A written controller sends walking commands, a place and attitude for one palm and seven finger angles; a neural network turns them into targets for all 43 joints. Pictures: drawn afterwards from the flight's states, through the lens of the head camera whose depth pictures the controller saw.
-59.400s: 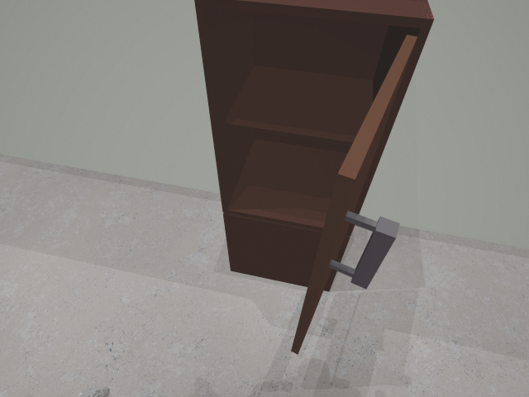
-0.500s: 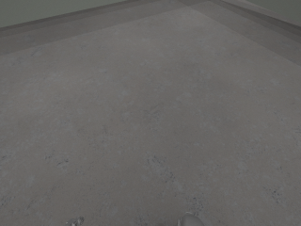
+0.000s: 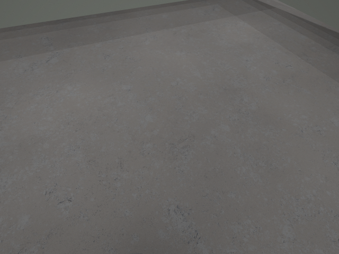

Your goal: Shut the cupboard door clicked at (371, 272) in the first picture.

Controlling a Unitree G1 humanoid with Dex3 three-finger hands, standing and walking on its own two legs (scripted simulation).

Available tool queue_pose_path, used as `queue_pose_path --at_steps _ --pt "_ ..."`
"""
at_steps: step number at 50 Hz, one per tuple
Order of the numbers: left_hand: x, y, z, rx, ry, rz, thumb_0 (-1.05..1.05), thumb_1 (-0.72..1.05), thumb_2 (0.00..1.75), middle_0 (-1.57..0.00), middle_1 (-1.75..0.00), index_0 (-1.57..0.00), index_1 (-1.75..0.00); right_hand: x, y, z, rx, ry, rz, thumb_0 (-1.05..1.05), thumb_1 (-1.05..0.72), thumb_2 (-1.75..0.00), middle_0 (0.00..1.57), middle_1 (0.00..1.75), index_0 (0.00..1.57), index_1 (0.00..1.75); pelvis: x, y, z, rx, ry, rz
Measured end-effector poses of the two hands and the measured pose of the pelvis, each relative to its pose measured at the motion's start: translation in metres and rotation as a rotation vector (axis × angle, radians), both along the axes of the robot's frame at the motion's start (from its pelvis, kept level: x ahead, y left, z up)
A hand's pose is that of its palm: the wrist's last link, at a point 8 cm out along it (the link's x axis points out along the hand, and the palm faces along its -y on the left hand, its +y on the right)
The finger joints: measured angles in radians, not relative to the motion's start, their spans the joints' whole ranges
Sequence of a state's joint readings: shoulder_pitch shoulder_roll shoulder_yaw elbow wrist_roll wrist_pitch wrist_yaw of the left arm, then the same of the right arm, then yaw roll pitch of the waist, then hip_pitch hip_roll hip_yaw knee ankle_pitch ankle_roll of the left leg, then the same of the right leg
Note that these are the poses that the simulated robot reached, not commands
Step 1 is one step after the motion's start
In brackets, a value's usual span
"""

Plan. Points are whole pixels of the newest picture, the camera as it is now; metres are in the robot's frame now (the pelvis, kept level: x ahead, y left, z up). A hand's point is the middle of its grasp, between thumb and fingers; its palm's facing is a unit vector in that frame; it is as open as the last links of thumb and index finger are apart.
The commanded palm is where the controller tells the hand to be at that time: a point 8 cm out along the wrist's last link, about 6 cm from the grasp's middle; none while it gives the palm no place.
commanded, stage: turn to face it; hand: left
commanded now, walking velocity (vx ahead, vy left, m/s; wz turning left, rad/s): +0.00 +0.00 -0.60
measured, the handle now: out of the picture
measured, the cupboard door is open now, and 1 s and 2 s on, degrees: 32 32 32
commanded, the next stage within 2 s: none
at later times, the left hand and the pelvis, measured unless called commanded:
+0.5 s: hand (109, 238) +0.18 +0.18 -0.16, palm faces -0.23 -0.93 -0.27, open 7.4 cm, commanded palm none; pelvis +0.05 +0.00 +0.00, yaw -17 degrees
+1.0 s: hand (145, 188) +0.32 +0.10 -0.15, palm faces -0.59 -0.78 -0.22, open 7.4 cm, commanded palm none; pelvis +0.09 +0.02 +0.00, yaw -36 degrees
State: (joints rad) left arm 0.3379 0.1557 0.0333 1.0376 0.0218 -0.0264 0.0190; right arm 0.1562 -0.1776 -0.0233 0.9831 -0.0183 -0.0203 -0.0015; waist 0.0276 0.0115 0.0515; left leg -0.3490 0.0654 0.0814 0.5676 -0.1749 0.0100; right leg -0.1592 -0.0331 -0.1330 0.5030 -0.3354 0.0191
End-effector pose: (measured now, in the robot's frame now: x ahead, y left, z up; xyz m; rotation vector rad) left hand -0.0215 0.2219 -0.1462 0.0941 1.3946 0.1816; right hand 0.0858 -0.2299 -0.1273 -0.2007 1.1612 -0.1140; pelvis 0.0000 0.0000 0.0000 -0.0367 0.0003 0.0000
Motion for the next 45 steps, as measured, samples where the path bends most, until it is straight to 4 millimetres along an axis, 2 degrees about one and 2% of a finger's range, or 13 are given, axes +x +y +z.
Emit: queue_pose_path --at_steps 2,4,9,14,18,21,26,31,35,40,45 --pt "0.000 0.003 -0.008 -0.020 0.056 -0.006 -0.01 0.92 0.90 -0.20 -0.30 -0.20 -0.30 0.018 0.011 0.003 -0.003 -0.036 -0.002 0.00 -0.91 -0.90 0.19 0.30 0.20 0.30 0.008 0.005 -0.003 0.011 -0.003 -0.023" --pt "0.008 0.005 -0.008 -0.033 0.086 -0.020 0.00 0.92 0.90 -0.20 -0.30 -0.20 -0.30 0.027 0.018 0.006 -0.005 -0.058 -0.011 0.00 -0.91 -0.90 0.19 0.30 0.20 0.30 0.013 0.008 -0.001 0.011 -0.008 -0.051" --pt "0.055 0.012 0.000 -0.031 0.033 -0.070 0.00 0.91 0.89 -0.20 -0.30 -0.20 -0.30 0.023 0.020 0.007 0.004 -0.044 -0.073 0.00 -0.91 -0.90 0.20 0.30 0.20 0.30 0.021 0.012 0.004 0.003 -0.014 -0.105" --pt "0.118 0.014 0.011 0.011 -0.082 -0.156 0.00 0.91 0.90 -0.19 -0.30 -0.20 -0.30 0.006 -0.003 0.000 -0.003 -0.008 -0.166 -0.01 -0.92 -0.90 0.20 0.30 0.21 0.30 0.030 0.007 0.003 0.006 -0.015 -0.159" --pt "0.163 0.010 0.012 0.063 -0.173 -0.235 0.00 0.91 0.90 -0.19 -0.30 -0.19 -0.30 -0.014 -0.030 -0.018 -0.005 0.027 -0.242 0.00 -0.91 -0.90 0.20 0.30 0.21 0.30 0.038 -0.006 -0.011 0.029 -0.013 -0.206" --pt "0.184 0.006 0.017 0.085 -0.198 -0.283 0.00 0.91 0.90 -0.19 -0.30 -0.20 -0.30 -0.025 -0.044 -0.020 -0.021 0.068 -0.292 0.00 -0.91 -0.90 0.20 0.30 0.20 0.30 0.042 -0.007 -0.010 0.020 -0.004 -0.239" --pt "0.208 0.003 0.024 0.084 -0.167 -0.366 0.00 0.91 0.90 -0.20 -0.30 -0.20 -0.30 -0.032 -0.050 0.000 -0.051 0.060 -0.354 0.00 -0.91 -0.90 0.19 0.30 0.20 0.30 0.052 -0.003 0.002 0.036 0.016 -0.303" --pt "0.238 0.005 0.018 0.050 -0.157 -0.441 0.00 0.90 0.89 -0.20 -0.30 -0.20 -0.30 -0.029 -0.038 0.013 -0.076 0.030 -0.406 0.00 -0.91 -0.90 0.19 0.30 0.20 0.30 0.065 0.009 0.004 0.042 0.027 -0.369" --pt "0.268 0.008 0.004 0.017 -0.160 -0.489 0.00 0.90 0.89 -0.20 -0.30 -0.20 -0.30 -0.033 -0.020 0.014 -0.106 0.009 -0.438 0.00 -0.91 -0.90 0.19 0.30 0.20 0.30 0.077 0.024 -0.004 0.025 0.029 -0.422" --pt "0.308 -0.003 0.013 -0.009 -0.190 -0.566 0.00 0.91 0.90 -0.20 -0.30 -0.20 -0.30 -0.055 0.005 0.022 -0.090 0.059 -0.488 0.00 -0.91 -0.90 0.20 0.30 0.20 0.30 0.085 0.029 0.006 0.004 0.021 -0.485" --pt "0.342 -0.031 0.023 -0.030 -0.231 -0.654 0.00 0.91 0.90 -0.19 -0.30 -0.19 -0.30 -0.084 0.020 0.020 -0.058 0.113 -0.576 0.00 -0.91 -0.90 0.20 0.30 0.21 0.30 0.089 0.027 0.011 -0.008 0.022 -0.551"
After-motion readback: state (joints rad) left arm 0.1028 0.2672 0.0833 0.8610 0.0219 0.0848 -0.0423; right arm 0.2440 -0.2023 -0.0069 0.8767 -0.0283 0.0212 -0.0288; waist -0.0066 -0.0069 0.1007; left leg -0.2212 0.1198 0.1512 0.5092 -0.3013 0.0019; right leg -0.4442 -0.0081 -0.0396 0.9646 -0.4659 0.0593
